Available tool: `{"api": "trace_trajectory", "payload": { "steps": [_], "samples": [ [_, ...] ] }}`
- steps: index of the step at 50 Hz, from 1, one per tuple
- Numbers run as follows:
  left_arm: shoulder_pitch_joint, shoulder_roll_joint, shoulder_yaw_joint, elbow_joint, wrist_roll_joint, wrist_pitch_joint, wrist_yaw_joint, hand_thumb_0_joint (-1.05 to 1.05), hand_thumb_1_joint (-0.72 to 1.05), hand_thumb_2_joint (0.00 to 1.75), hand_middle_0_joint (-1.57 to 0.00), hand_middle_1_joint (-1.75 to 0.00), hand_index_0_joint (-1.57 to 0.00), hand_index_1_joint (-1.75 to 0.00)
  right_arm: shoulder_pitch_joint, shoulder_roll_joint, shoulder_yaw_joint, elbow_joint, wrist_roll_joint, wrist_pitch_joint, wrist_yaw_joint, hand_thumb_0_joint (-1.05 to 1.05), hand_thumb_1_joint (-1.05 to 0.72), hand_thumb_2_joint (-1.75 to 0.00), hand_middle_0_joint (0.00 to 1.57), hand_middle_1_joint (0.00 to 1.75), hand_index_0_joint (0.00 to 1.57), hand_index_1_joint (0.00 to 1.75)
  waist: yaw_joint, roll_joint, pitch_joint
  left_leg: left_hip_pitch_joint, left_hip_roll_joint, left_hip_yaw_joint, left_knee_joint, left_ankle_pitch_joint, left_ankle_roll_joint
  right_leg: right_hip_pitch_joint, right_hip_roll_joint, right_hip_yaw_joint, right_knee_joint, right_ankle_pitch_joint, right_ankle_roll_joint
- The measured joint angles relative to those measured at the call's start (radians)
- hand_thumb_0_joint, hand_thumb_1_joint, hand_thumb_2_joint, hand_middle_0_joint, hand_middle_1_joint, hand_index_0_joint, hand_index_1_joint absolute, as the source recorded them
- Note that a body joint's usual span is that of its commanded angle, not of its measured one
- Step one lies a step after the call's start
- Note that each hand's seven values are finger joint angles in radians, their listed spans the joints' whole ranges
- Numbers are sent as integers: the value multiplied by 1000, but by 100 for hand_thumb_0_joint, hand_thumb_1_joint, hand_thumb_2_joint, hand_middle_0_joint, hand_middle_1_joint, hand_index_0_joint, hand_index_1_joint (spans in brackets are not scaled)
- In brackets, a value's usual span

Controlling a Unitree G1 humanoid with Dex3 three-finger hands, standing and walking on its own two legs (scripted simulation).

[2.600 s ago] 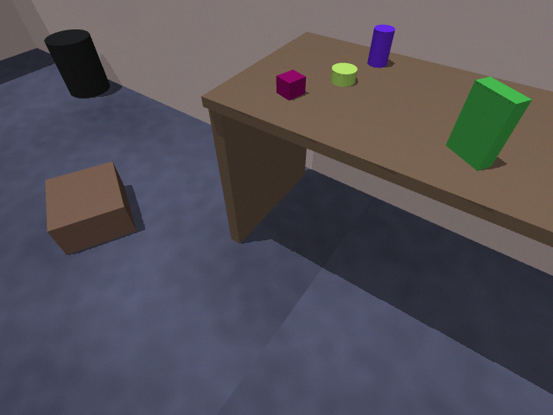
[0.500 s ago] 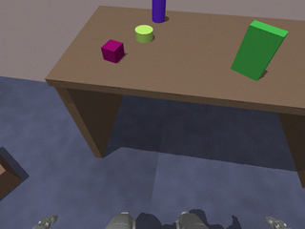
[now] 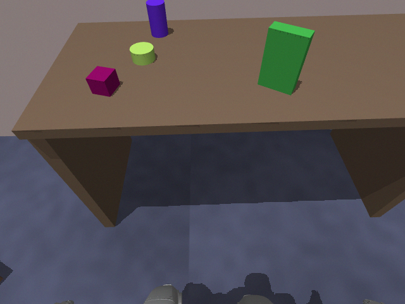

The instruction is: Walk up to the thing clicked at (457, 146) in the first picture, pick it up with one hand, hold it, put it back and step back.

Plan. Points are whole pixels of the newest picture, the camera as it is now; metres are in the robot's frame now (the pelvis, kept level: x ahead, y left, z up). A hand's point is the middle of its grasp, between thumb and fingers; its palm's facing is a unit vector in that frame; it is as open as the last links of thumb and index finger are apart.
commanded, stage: walk up
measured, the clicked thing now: (283, 60) +0.70 -0.20 +0.09
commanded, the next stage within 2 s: stand in 1.22 s
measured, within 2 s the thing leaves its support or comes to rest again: neither
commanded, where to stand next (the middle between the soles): +0.06 -0.02 m, yaw +2 degrees
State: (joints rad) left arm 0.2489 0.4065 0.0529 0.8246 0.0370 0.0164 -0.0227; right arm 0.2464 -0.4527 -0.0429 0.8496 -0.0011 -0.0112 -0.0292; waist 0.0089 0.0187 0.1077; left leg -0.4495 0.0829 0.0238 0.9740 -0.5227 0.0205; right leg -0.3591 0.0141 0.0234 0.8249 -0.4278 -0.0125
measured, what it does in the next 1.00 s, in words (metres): stands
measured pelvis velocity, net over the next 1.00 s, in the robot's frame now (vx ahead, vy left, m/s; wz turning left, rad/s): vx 0.02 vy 0.01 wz -0.01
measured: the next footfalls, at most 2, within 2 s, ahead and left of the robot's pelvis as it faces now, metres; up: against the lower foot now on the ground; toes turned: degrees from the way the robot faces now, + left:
none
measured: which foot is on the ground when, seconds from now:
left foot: down 0.00-1.00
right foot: down 0.00-1.00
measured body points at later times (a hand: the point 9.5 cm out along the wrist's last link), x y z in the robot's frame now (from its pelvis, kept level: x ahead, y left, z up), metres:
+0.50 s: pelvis +0.01 -0.01 +0.03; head +0.01 -0.02 +0.48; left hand +0.12 +0.29 -0.09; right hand +0.08 -0.33 -0.10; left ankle +0.03 +0.13 -0.70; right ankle +0.01 -0.13 -0.70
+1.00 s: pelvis +0.02 +0.01 +0.04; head +0.02 +0.01 +0.49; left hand +0.10 +0.30 -0.09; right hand +0.10 -0.30 -0.08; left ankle +0.03 +0.13 -0.70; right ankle +0.01 -0.13 -0.70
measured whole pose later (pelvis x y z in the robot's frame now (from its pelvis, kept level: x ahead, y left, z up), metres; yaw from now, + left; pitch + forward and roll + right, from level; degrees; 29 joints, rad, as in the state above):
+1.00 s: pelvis +0.02 +0.01 +0.04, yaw +0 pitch -3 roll +0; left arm 0.07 0.34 0.02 1.16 0.01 0.01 -0.02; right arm 0.09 -0.35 0.00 1.14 -0.01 -0.03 0.00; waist 0.00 -0.01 0.05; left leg -0.13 0.04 0.05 0.36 -0.18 -0.02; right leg -0.11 -0.01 0.02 0.35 -0.20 0.02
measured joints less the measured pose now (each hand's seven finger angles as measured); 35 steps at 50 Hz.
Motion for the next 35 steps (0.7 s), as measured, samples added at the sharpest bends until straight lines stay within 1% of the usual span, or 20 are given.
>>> {"api": "trace_trajectory", "payload": {
  "steps": [2, 3, 4, 5, 7, 8, 9, 10, 12, 15, 20, 28, 35],
  "samples": [
    [-4, -4, -8, 7, -3, 0, 1, 0, 90, 89, -20, -30, -21, -30, 7, 11, 6, 14, -3, -17, 6, 0, -90, -90, 20, 30, 20, 30, -2, -2, -13, 53, -20, 10, -119, 57, 5, -6, -3, 5, 7, -3, 5],
    [-12, -1, -10, 14, -7, 2, 1, 0, 90, 89, -20, -30, -21, -30, 8, 23, 8, 24, -6, -26, 8, 0, -90, -90, 20, 30, 20, 30, -5, -18, -13, 73, -35, 16, -164, 121, -6, -10, -15, 12, 21, -10, 10],
    [-23, 1, -10, 23, -13, 6, 4, 0, 90, 89, -20, -30, -21, -30, 10, 39, 11, 34, -13, -34, 8, 0, -90, -90, 20, 30, 20, 30, -4, -40, -11, 84, -49, 28, -180, 141, -19, -12, -28, 24, 34, -15, 8],
    [-34, -2, -11, 35, -19, 10, 8, 0, 90, 89, -20, -30, -21, -30, 16, 48, 19, 40, -16, -39, 12, 0, -90, -90, 20, 30, 20, 30, -5, -45, -15, 87, -51, 30, -184, 143, -25, -13, -28, 28, 38, -31, -2],
    [-47, -10, -15, 54, -23, 8, 11, 0, 90, 89, -20, -30, -21, -30, 22, 59, 32, 55, -20, -41, 23, 0, -90, -90, 20, 30, 21, 30, -8, -34, -22, 93, -34, 24, -188, 141, -27, 0, -15, 12, 23, -66, -18],
    [-51, -11, -14, 62, -23, 1, 11, 0, 90, 89, -20, -30, -20, -30, 21, 65, 38, 65, -21, -40, 26, 0, -90, -90, 20, 30, 21, 30, -8, -32, -24, 98, -26, 22, -194, 143, -32, 14, -13, 4, -10, -29, -18],
    [-56, -13, -13, 72, -23, -7, 9, 0, 90, 89, -20, -30, -20, -30, 18, 70, 44, 74, -20, -37, 27, 0, -90, -90, 21, 30, 21, 30, -9, -28, -25, 104, -18, 16, -200, 146, -41, 28, -9, -5, -40, 30, -12],
    [-61, -16, -13, 82, -21, -13, 8, 0, 91, 89, -20, -30, -20, -30, 16, 74, 47, 85, -17, -33, 28, 0, -90, -90, 21, 30, 21, 30, -12, -23, -28, 109, -12, 8, -209, 152, -48, 38, -4, -14, -58, 45, -6],
    [-66, -19, -18, 100, -21, -18, 4, 0, 91, 89, -20, -30, -20, -30, 7, 81, 51, 105, -12, -28, 30, 0, -90, -90, 21, 30, 21, 30, -17, -31, -38, 124, -19, 8, -247, 170, -47, 47, -10, -15, -78, 44, -4],
    [-82, -36, -30, 131, -21, -15, 1, 0, 90, 89, -20, -30, -20, -30, -7, 74, 46, 132, -10, -30, 32, 0, -90, -90, 21, 30, 21, 30, -22, -30, -46, 155, -32, 15, -310, 202, -51, 65, -22, -10, -112, 55, 0],
    [-122, -59, -40, 173, -25, -16, 2, 0, 90, 89, -20, -30, -21, -30, -45, 59, 42, 173, -5, -32, 30, 0, -90, -90, 20, 30, 21, 30, -20, -13, -45, 194, -30, 16, -386, 240, -55, 105, -19, -12, -191, 95, 1],
    [-180, -64, -41, 231, -33, -12, 6, 0, 90, 89, -20, -30, -21, -30, -102, 64, 49, 226, -7, -30, 29, 0, -90, -90, 20, 30, 20, 30, -15, -17, -53, 248, -27, 19, -482, 286, -56, 163, -15, -12, -300, 149, 7],
    [-202, -63, -39, 275, -33, -8, 4, 0, 91, 89, -20, -30, -20, -30, -137, 78, 52, 254, -10, -29, 30, 0, -90, -90, 20, 30, 20, 30, -11, -20, -59, 280, -26, 21, -546, 315, -53, 205, -13, -11, -385, 191, 12]
  ]
}}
